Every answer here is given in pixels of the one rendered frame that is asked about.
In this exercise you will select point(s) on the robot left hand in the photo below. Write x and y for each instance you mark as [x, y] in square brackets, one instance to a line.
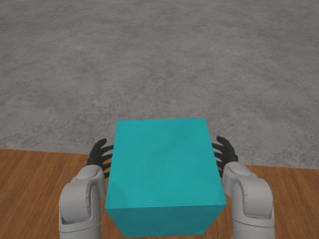
[96, 157]

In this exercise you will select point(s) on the robot right hand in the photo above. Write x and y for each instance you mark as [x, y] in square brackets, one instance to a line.
[228, 153]

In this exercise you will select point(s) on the left robot forearm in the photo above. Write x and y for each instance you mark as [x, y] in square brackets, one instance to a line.
[80, 205]

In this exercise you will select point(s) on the carton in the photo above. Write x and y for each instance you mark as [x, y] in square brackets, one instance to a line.
[164, 180]

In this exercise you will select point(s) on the right robot forearm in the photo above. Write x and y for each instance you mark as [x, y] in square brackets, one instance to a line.
[252, 206]

